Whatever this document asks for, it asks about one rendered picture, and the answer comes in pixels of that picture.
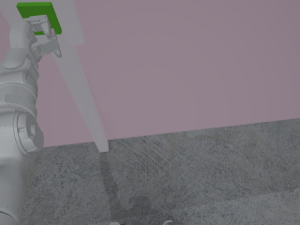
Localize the robot left upper arm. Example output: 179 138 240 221
0 111 44 225

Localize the robot left hand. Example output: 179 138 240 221
8 15 62 63

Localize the button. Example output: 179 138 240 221
16 2 62 36

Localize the panel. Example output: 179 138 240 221
0 0 109 153

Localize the left robot forearm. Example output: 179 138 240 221
0 48 39 119

